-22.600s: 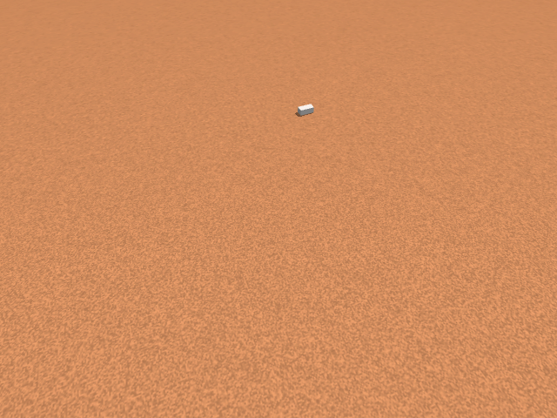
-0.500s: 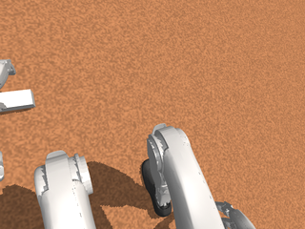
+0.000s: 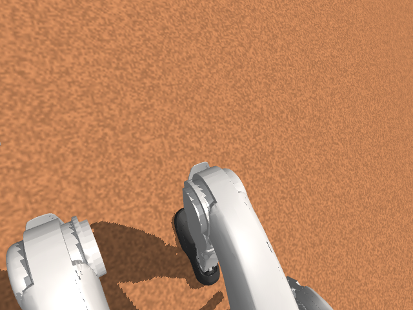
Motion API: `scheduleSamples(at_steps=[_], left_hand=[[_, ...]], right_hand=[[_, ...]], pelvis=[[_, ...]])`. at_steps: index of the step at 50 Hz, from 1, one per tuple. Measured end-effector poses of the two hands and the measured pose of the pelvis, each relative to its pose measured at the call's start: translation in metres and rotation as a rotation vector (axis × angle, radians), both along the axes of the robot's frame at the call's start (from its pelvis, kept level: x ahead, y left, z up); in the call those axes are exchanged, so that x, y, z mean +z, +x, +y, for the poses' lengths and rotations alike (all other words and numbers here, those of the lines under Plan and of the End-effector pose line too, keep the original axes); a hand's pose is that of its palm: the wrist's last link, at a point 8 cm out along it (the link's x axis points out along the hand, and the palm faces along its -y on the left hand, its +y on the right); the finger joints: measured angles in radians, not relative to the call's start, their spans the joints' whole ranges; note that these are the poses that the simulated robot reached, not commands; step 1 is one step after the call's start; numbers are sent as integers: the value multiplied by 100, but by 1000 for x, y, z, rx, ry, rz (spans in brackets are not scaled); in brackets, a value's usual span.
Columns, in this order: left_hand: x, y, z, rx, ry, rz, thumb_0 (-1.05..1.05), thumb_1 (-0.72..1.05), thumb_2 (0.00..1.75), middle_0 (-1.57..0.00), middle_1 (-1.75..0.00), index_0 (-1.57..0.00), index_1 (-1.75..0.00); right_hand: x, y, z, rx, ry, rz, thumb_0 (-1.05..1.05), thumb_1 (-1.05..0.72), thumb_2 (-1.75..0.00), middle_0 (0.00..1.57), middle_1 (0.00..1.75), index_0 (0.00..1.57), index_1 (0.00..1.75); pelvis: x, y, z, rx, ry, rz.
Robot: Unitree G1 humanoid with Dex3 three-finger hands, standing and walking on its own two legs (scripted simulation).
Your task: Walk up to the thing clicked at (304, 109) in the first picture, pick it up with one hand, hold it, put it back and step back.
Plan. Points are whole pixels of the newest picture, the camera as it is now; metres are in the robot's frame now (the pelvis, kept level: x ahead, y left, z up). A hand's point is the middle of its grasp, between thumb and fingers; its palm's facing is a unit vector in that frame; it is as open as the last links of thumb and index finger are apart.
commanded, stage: rest palm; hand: left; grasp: from above
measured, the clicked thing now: out of the picture +0.47 +0.30 -0.28
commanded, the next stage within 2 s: close in 0.54 s
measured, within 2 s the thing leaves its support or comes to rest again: neither
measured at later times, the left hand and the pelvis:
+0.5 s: hand out of the picture +0.45 +0.30 -0.24, palm faces -0.46 -0.13 -0.88, open 10.8 cm; pelvis +0.00 +0.00 +0.00, yaw -1 degrees
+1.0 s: hand out of the picture +0.46 +0.30 -0.25, palm faces -0.45 -0.13 -0.88, open 8.7 cm; pelvis +0.00 +0.01 +0.00, yaw -2 degrees
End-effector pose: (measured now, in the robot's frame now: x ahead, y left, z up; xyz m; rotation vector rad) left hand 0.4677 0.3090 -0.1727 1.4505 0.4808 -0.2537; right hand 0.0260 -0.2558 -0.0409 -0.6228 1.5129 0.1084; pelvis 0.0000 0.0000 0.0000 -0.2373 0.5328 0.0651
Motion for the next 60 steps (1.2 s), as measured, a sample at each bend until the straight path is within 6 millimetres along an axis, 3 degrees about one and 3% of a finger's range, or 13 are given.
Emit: scheduleSamples(at_steps=[18, 34, 60], left_hand=[[-12, -4, -1, 4, -15, 18, 0, -1, 58, -52, -55, -53, -55], [-21, -8, -12, -16, -13, 1, 0, 4, 54, -56, -52, -56, -53], [-18, -3, -9, 15, -9, 20, 0, 38, 25, -78, -37, -82, -34]], right_hand=[[-2, 15, 8, 69, 43, -21, 0, -91, -90, 20, 30, 20, 30], [4, 10, 11, 104, 55, -35, 0, -91, -90, 20, 30, 20, 30], [8, 10, 11, 102, 84, -30, 0, -91, -90, 20, 30, 20, 30]], pelvis=[[-2, 0, 3, -7, -19, -30], [-3, -5, 4, -15, -28, -57], [1, -4, 3, -19, -31, -49]])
